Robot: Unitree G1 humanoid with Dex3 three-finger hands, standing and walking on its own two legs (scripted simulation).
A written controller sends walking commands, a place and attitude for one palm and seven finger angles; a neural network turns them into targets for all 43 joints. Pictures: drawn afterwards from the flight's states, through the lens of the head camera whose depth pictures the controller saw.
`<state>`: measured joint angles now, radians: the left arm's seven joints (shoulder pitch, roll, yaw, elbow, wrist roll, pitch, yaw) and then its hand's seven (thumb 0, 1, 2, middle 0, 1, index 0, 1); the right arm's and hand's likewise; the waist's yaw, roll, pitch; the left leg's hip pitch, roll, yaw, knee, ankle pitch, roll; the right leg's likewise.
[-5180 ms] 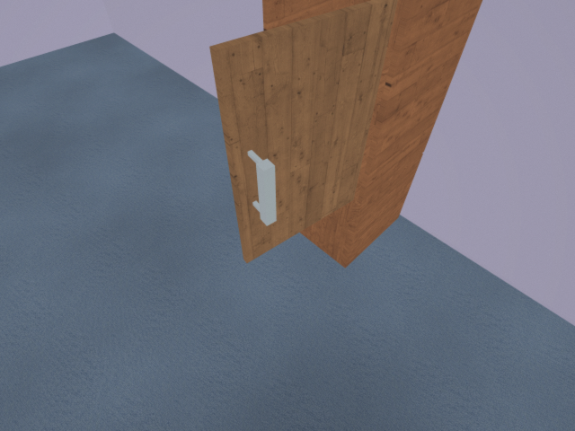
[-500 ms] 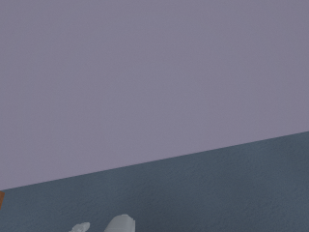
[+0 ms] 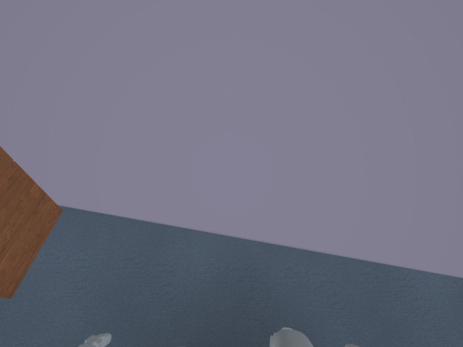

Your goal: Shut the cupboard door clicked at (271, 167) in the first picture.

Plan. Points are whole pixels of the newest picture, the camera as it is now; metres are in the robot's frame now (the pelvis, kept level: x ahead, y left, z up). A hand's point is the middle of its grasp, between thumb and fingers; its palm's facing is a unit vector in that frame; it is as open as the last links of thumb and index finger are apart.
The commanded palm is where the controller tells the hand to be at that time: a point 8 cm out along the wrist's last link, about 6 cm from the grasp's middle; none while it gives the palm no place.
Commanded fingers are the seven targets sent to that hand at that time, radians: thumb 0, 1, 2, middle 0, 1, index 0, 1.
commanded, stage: turn to face it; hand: left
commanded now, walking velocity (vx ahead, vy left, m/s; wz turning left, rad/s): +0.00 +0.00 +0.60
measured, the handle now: out of the picture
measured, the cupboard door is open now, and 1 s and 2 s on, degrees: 82 82 82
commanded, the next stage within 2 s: take the last steps up to it in 2.00 s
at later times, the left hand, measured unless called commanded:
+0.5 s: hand out of the picture +0.02 +0.15 -0.17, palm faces +0.33 -0.91 -0.24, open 7.4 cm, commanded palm none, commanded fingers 0.00 0.90 0.90 -0.20 -0.30 -0.20 -0.30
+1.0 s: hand out of the picture -0.01 +0.16 -0.16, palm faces +0.56 -0.77 -0.31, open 7.4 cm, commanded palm none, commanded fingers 0.00 0.90 0.90 -0.20 -0.30 -0.20 -0.30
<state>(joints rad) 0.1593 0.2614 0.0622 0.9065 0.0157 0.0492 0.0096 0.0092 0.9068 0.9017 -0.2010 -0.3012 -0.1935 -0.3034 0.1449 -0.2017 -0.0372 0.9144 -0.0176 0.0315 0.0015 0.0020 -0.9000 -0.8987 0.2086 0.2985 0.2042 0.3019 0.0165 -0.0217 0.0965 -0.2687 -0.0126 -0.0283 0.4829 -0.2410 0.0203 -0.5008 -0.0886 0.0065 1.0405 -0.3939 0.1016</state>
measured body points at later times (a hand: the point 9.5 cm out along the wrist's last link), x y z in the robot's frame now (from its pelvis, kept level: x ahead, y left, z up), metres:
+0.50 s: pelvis +0.01 -0.05 +0.00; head +0.06 -0.04 +0.44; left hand +0.00 +0.20 -0.15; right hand +0.16 -0.28 -0.15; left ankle -0.04 +0.08 -0.71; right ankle +0.00 -0.15 -0.74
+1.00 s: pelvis +0.02 -0.08 -0.01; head +0.08 -0.07 +0.43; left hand -0.04 +0.20 -0.13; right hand +0.23 -0.25 -0.17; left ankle -0.03 +0.06 -0.73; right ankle +0.09 -0.17 -0.74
